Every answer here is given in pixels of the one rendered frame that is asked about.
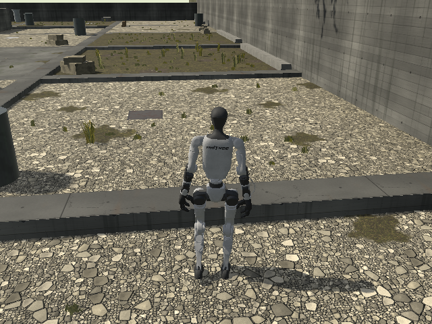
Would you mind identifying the right robot upper arm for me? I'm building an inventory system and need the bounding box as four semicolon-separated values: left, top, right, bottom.
232;137;246;176

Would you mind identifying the robot left forearm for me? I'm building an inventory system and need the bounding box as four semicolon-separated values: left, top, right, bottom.
180;163;194;196

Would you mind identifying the humanoid robot torso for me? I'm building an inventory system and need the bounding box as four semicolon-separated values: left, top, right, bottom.
202;133;234;203

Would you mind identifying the robot right hand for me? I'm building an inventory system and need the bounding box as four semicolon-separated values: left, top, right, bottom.
236;199;252;218

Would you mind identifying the left robot thigh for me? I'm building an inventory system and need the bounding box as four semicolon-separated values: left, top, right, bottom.
193;188;207;234

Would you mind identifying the left robot upper arm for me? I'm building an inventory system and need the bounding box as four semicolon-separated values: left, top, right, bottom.
187;136;204;173

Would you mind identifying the robot right forearm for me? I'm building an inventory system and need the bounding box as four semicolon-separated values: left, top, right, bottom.
239;166;251;200

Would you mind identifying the robot left hand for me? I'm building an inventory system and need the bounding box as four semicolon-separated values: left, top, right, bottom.
179;193;194;212

